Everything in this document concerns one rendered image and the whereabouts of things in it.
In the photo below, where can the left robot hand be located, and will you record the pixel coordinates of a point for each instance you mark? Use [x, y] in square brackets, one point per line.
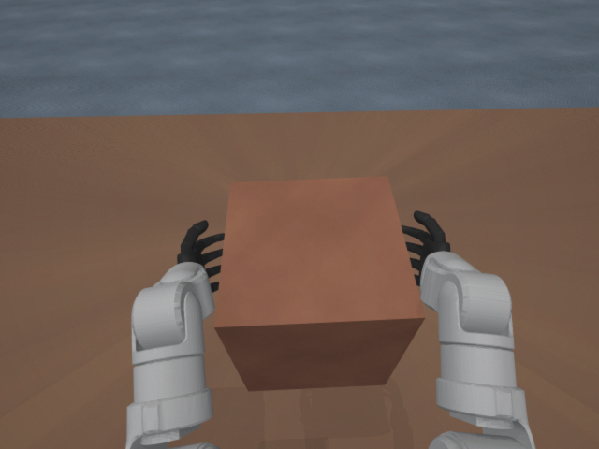
[191, 250]

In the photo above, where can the carton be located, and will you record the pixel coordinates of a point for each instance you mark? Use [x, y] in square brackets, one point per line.
[316, 285]

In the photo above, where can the robot left forearm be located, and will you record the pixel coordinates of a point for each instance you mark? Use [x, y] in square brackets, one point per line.
[170, 394]

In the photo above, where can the right robot hand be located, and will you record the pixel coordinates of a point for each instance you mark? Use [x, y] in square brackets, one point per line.
[433, 242]

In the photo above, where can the robot right forearm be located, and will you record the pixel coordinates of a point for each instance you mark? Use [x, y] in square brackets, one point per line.
[478, 377]

